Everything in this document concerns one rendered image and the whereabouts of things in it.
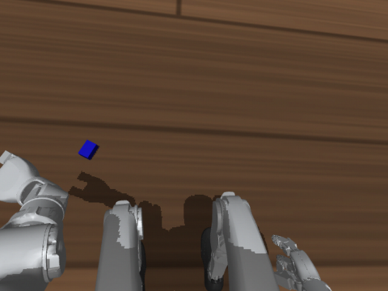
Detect right robot arm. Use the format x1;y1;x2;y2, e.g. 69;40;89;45
301;279;332;291

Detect left robot arm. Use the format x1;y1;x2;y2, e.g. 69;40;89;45
0;176;69;291

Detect left robot hand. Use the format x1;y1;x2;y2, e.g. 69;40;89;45
0;151;40;203

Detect right robot hand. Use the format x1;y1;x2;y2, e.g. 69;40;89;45
272;235;321;291

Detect right robot foot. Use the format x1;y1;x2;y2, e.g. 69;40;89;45
201;227;224;291

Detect small box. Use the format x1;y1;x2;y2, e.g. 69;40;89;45
78;140;98;160

